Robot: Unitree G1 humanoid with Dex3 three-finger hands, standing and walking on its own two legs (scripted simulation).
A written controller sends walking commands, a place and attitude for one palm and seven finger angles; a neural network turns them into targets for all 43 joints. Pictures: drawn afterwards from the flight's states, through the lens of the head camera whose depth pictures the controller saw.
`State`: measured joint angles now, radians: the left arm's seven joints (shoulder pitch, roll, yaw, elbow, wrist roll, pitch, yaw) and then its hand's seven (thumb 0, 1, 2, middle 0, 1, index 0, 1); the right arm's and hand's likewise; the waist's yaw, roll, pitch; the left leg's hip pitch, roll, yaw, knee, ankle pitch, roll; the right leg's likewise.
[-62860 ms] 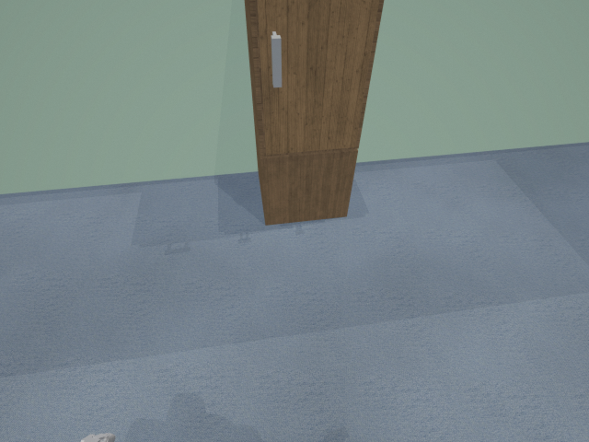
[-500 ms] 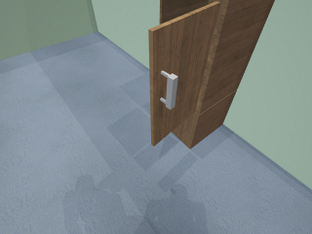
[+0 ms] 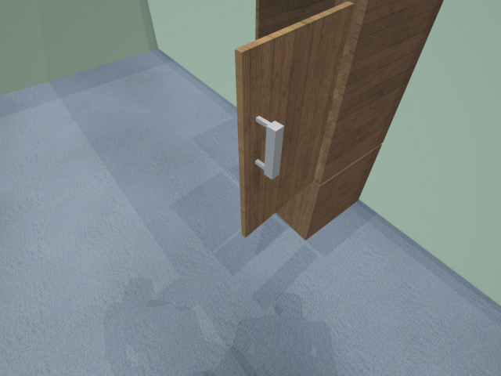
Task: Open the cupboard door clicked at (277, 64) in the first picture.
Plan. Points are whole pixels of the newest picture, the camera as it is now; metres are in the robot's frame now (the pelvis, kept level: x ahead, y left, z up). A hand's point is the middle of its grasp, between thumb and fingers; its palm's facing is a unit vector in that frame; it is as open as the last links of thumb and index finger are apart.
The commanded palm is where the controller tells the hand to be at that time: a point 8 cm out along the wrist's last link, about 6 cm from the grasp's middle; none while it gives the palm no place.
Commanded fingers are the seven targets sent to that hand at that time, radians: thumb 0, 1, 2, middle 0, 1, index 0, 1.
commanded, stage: stand and wait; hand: left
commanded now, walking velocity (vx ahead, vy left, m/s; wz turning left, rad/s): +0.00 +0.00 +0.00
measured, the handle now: (266, 147) +0.58 +0.00 +0.02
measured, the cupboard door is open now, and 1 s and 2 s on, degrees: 96 96 96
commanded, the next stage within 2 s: none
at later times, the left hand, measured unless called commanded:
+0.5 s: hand out of the picture +0.00 +0.16 -0.17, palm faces +0.04 -0.98 -0.19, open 7.4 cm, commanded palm none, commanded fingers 0.00 0.90 0.90 -0.20 -0.30 -0.20 -0.30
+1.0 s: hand out of the picture +0.01 +0.14 -0.17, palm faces +0.06 -0.98 -0.18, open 7.4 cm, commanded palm none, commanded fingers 0.00 0.90 0.90 -0.20 -0.30 -0.20 -0.30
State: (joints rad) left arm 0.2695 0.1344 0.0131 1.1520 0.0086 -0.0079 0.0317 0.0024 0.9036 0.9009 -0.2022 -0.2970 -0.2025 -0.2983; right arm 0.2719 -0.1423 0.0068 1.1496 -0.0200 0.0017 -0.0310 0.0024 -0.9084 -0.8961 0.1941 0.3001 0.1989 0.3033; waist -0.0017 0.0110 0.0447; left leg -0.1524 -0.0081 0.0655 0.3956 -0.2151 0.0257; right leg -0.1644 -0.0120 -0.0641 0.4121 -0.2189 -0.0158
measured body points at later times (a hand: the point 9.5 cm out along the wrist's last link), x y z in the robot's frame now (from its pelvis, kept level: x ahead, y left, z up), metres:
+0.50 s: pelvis +0.01 -0.01 +0.00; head +0.03 -0.02 +0.45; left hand +0.00 +0.21 -0.16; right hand +0.00 -0.22 -0.16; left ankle +0.00 +0.10 -0.74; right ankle +0.00 -0.11 -0.74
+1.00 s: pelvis +0.02 -0.02 +0.00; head +0.03 -0.03 +0.45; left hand +0.00 +0.19 -0.16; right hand +0.01 -0.23 -0.17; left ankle +0.00 +0.10 -0.74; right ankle +0.00 -0.11 -0.74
